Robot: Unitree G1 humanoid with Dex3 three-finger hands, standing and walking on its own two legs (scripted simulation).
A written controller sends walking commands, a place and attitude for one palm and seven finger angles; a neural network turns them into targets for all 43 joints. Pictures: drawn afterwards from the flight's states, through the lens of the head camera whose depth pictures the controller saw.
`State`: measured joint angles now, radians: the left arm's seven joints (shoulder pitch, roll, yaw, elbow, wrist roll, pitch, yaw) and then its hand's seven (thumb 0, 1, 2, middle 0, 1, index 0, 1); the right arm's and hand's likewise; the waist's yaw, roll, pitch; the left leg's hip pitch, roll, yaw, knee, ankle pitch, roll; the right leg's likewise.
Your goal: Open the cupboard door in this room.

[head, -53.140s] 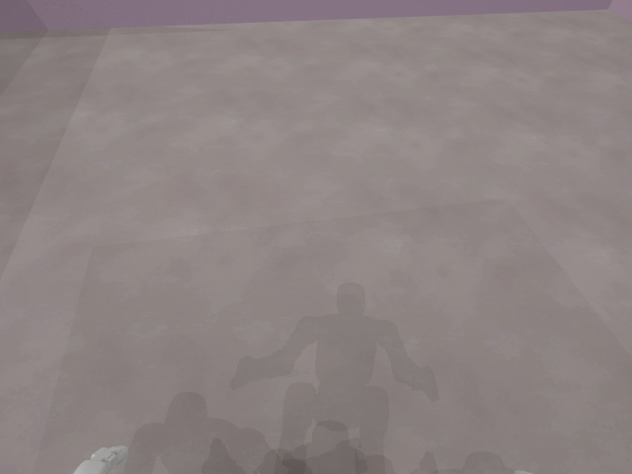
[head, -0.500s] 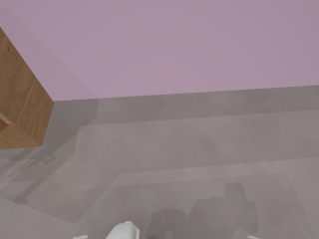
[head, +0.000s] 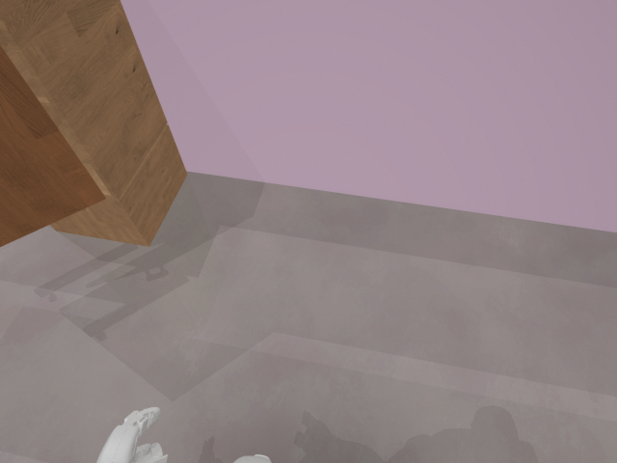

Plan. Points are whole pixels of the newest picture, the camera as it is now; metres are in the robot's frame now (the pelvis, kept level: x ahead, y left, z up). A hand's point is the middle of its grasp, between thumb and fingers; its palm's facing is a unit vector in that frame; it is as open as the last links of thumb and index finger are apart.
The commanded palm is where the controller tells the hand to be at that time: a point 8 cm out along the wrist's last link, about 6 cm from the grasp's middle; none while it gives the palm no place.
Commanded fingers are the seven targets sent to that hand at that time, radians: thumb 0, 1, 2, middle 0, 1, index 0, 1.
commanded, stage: turn to face it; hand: left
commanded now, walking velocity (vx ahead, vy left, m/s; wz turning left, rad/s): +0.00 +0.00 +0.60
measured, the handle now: out of the picture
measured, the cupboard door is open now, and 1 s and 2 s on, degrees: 47 47 47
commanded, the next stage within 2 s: take the last steps up to it in 0.94 s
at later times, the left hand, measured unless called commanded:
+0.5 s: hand out of the picture +0.00 +0.23 -0.18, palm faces +0.35 -0.91 -0.23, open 7.4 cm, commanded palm none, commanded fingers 0.00 0.90 0.90 -0.20 -0.30 -0.20 -0.30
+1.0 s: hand out of the picture +0.02 +0.16 -0.15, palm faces +0.50 -0.84 -0.23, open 7.4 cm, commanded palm none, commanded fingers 0.00 0.90 0.90 -0.20 -0.30 -0.20 -0.30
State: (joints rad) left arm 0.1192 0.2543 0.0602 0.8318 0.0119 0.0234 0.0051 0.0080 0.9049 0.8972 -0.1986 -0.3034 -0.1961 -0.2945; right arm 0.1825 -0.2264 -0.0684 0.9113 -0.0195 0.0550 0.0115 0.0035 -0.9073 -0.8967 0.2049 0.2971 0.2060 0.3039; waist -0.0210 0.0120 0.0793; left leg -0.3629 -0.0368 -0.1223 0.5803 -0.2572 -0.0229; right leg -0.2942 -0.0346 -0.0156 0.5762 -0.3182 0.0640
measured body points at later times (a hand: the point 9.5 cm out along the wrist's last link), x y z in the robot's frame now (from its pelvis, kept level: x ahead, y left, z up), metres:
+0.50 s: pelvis +0.02 +0.01 +0.00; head +0.06 +0.06 +0.44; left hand -0.02 +0.28 -0.16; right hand +0.22 -0.20 -0.12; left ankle +0.00 +0.10 -0.73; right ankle +0.00 -0.14 -0.66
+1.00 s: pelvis +0.05 -0.03 +0.01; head +0.09 -0.02 +0.46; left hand +0.00 +0.21 -0.13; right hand +0.23 -0.22 -0.14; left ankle -0.03 +0.07 -0.65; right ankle +0.08 -0.14 -0.73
